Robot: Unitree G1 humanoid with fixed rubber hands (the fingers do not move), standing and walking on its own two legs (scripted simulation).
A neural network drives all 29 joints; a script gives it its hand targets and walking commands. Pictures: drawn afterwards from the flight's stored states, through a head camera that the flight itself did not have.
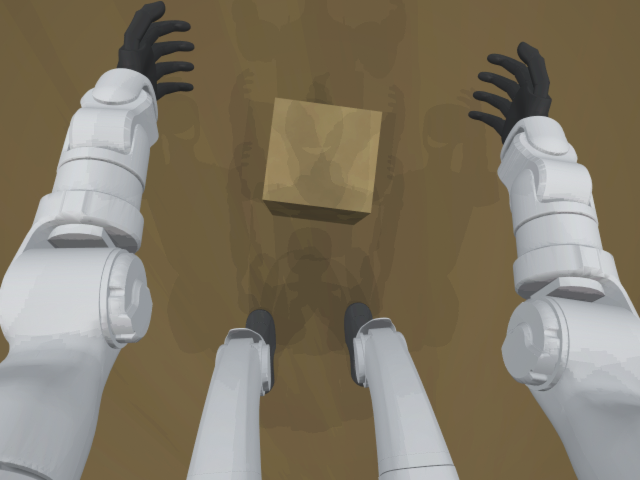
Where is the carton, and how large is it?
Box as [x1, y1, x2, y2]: [262, 98, 381, 224]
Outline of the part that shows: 275,98 262,198 271,213 275,215 354,224 370,212 381,112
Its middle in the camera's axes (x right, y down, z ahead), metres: +0.00 -0.17 +0.87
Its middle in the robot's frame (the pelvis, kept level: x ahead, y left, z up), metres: +0.55 -0.05 -0.54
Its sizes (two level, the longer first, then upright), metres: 0.210 0.200 0.250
